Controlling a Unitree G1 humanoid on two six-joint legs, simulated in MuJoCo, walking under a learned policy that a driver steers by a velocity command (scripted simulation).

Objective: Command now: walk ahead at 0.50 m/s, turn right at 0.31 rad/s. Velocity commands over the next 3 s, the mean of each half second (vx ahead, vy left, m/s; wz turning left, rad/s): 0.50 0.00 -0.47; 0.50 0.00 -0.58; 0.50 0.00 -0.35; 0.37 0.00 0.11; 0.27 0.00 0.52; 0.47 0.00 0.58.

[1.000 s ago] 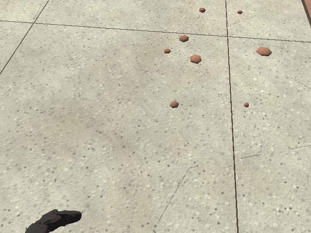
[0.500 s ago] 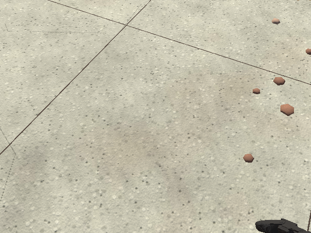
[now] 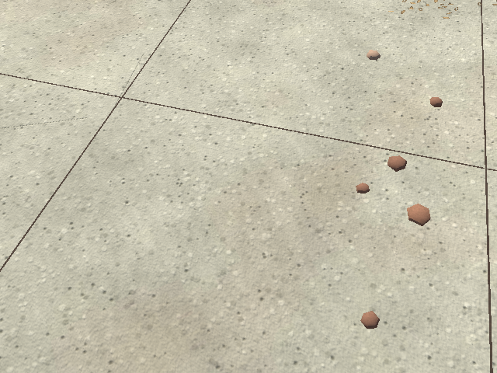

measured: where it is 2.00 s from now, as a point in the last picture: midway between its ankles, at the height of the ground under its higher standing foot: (393, 214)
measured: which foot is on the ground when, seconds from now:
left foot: down 0.00-0.04, up 0.06-0.52, down 0.54-1.00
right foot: up 0.00-0.00, down 0.02-0.54, up 0.56-1.00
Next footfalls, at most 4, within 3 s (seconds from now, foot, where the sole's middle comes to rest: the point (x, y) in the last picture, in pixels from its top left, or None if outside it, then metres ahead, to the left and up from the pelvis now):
0.02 right None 0.18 -0.08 -0.76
0.54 left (237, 363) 0.49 0.05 -0.76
1.06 right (350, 307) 0.63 -0.27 -0.76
1.62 left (360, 205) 0.98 -0.37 -0.76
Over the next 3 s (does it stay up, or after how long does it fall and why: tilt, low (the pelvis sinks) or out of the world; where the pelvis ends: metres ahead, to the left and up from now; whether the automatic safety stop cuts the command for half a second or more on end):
stays up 1.23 -0.48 0.01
